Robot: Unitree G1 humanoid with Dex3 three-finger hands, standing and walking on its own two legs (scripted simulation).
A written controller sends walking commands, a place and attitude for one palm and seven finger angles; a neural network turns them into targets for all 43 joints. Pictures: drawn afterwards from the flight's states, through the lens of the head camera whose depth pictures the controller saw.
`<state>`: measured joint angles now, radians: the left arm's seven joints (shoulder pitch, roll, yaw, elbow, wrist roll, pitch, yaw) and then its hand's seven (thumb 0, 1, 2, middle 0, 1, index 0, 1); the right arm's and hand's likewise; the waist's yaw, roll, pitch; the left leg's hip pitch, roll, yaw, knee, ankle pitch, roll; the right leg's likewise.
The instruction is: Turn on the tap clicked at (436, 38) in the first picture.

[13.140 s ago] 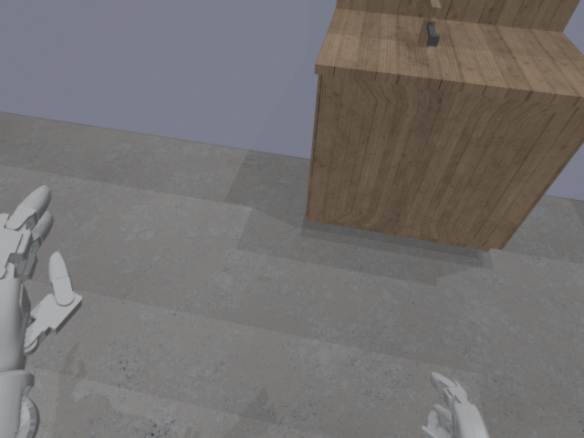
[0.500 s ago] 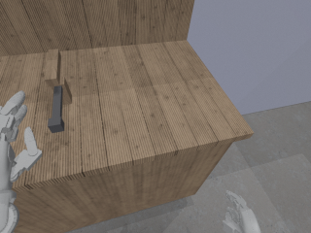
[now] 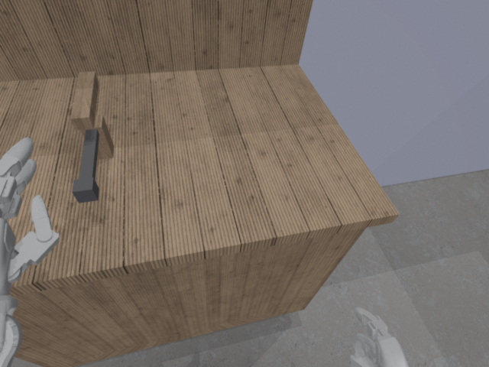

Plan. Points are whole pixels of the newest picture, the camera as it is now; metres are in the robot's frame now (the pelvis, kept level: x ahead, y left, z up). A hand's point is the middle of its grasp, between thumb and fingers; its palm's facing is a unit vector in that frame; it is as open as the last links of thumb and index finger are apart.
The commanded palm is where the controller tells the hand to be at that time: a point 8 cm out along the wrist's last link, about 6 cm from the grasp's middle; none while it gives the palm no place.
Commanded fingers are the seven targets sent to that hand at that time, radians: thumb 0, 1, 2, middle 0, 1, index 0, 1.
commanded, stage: come to a stop and stand still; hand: left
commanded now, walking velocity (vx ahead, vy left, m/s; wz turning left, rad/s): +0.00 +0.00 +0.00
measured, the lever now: (86, 190) +0.33 +0.29 +0.10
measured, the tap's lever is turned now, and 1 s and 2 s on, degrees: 0 0 0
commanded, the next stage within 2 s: look again from close up in 0.46 s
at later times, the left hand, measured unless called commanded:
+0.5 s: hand (60, 228) +0.22 +0.25 +0.17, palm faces +0.39 -0.86 -0.32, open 7.4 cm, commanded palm +0.16 +0.28 +0.18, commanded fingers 0.00 0.90 0.90 -0.20 -0.30 -0.20 -0.30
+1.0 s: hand (46, 219) +0.22 +0.26 +0.18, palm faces +0.39 -0.82 -0.42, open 7.4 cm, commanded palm +0.15 +0.29 +0.18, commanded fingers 0.00 0.90 0.90 -0.20 -0.30 -0.20 -0.30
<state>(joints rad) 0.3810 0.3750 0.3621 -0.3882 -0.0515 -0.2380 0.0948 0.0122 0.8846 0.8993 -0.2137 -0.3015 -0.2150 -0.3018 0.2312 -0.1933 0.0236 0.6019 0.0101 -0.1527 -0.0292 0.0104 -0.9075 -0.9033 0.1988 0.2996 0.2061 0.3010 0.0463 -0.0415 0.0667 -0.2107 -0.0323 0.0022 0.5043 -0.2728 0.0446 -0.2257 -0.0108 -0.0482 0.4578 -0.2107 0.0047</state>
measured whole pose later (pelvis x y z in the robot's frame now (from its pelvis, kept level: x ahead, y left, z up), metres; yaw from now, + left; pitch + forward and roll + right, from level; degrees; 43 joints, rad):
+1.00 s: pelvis +0.00 +0.00 +0.00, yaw +2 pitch -1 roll -1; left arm 0.30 0.45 0.34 -0.44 -0.02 -0.20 0.09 0.01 0.89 0.90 -0.21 -0.30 -0.21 -0.30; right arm 0.25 -0.21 0.05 0.53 0.01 -0.11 -0.07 0.01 -0.91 -0.90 0.20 0.30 0.21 0.30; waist 0.05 -0.03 0.07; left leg -0.21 -0.04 -0.02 0.49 -0.26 0.05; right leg -0.21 0.00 -0.04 0.43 -0.19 0.01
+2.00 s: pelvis +0.02 -0.05 -0.02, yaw +3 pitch +2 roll +1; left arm 0.46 0.30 0.34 -0.44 -0.23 -0.01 0.03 0.01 0.90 0.90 -0.20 -0.30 -0.20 -0.30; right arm 0.23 -0.27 -0.01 0.66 0.05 -0.23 -0.10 0.01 -0.91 -0.90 0.20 0.30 0.20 0.30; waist 0.08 0.04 -0.07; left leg -0.35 -0.01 -0.06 0.70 -0.38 -0.02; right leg -0.37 0.02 -0.09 0.71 -0.37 -0.06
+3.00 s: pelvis +0.00 -0.06 -0.02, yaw +4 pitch -1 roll +0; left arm 0.49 0.24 0.25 -0.58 -0.27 0.21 0.15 0.01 0.90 0.90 -0.20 -0.30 -0.20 -0.30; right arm 0.20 -0.25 0.05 0.66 0.05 -0.26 -0.11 0.01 -0.91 -0.90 0.20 0.30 0.21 0.30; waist 0.09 0.07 -0.07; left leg -0.29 0.00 -0.08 0.66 -0.35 -0.03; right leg -0.30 0.03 -0.11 0.66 -0.34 -0.08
